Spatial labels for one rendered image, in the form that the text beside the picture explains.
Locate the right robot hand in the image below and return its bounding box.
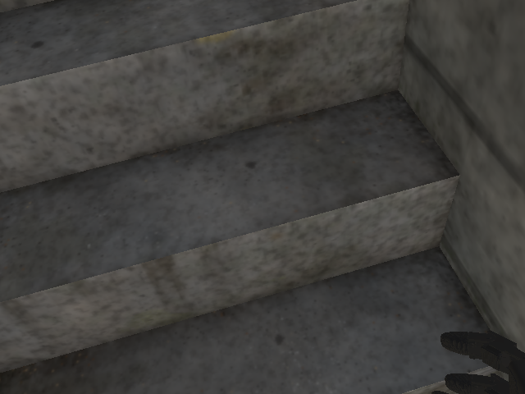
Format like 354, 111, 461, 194
431, 331, 525, 394

